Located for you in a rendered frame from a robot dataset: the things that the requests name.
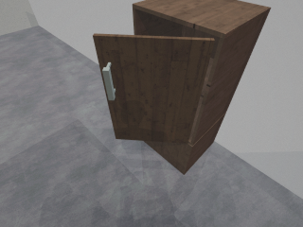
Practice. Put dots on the cupboard door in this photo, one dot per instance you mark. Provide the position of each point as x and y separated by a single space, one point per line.
158 82

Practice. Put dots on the handle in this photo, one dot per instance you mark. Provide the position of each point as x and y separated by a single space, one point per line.
107 75

